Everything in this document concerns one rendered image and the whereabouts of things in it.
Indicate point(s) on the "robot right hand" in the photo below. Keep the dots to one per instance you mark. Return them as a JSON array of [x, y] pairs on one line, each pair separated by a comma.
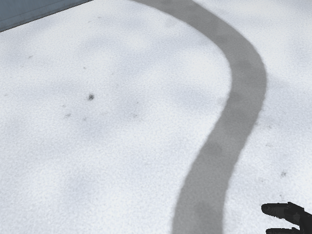
[[292, 213]]

